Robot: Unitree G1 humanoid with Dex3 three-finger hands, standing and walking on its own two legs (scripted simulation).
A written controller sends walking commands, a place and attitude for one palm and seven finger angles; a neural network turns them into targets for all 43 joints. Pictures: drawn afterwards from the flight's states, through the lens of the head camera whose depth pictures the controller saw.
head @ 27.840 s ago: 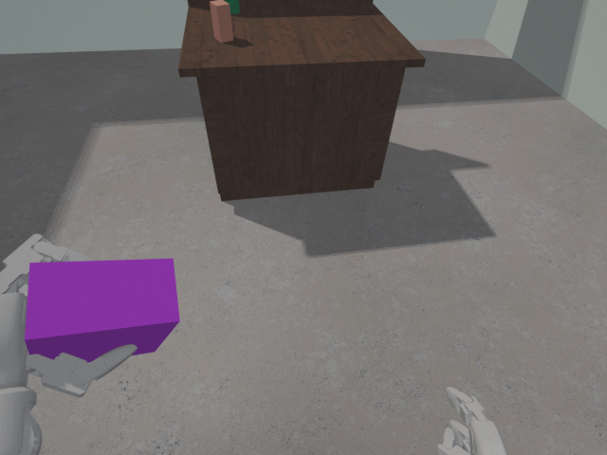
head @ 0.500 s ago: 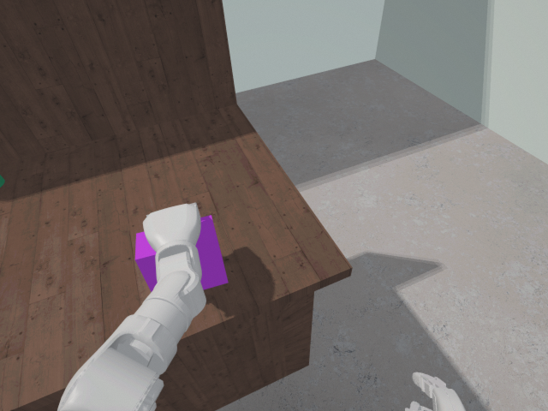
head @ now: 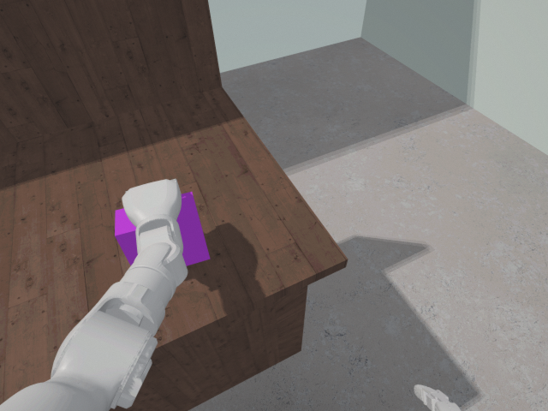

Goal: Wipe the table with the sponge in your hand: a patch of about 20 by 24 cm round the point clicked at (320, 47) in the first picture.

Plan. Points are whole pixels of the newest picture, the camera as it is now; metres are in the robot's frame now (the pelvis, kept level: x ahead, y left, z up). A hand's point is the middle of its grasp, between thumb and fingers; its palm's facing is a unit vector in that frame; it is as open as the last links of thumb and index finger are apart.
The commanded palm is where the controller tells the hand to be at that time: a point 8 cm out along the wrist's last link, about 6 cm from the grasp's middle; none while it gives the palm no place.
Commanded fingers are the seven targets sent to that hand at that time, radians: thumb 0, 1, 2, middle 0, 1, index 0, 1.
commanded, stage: wipe forward along the third lane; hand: left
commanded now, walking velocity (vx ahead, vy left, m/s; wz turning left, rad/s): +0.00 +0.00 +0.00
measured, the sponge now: (167, 242) +0.40 +0.21 -0.02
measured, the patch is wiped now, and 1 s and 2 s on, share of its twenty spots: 1.00 1.00 1.00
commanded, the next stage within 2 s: wipe back along the third lane in 0.48 s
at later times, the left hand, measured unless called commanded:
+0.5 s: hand (152, 202) +0.46 +0.23 +0.03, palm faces -0.10 -0.01 -1.00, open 10.5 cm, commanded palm +0.45 +0.23 +0.06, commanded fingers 0.00 0.10 1.30 -1.20 -1.60 -1.20 -1.60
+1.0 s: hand (153, 202) +0.46 +0.23 +0.03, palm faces -0.05 +0.00 -1.00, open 10.5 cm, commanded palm +0.41 +0.21 +0.06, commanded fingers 0.00 0.10 1.30 -1.20 -1.60 -1.20 -1.60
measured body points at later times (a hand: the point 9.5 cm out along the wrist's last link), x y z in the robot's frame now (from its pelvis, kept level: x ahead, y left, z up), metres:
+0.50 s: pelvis +0.00 +0.02 +0.00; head +0.06 +0.02 +0.44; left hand +0.46 +0.23 +0.09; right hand +0.09 -0.24 -0.14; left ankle +0.01 +0.13 -0.73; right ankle +0.02 -0.07 -0.73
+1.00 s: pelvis +0.03 +0.04 +0.00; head +0.07 +0.04 +0.45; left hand +0.46 +0.23 +0.08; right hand +0.13 -0.21 -0.14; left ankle +0.01 +0.13 -0.73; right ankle +0.02 -0.07 -0.73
